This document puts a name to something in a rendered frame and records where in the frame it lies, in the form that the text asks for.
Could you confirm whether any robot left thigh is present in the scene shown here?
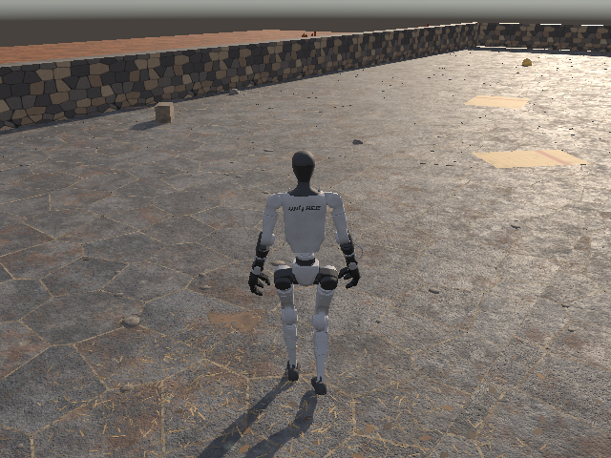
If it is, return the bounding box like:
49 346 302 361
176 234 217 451
274 265 298 325

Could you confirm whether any right robot foot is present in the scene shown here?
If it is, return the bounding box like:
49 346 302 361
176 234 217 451
311 376 327 395

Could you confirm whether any left robot upper arm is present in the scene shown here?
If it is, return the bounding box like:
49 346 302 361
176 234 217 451
260 193 284 246

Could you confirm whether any robot right forearm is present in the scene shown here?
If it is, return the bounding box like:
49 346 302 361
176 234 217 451
340 230 358 270

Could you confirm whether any left robot hand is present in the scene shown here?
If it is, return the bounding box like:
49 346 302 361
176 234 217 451
248 272 270 296

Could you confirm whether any right robot hand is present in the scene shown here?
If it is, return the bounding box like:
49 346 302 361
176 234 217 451
338 267 361 289

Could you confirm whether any robot left forearm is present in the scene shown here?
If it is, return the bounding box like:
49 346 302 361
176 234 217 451
251 232 270 275

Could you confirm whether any right robot upper arm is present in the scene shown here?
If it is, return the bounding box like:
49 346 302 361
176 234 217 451
324 192 350 244

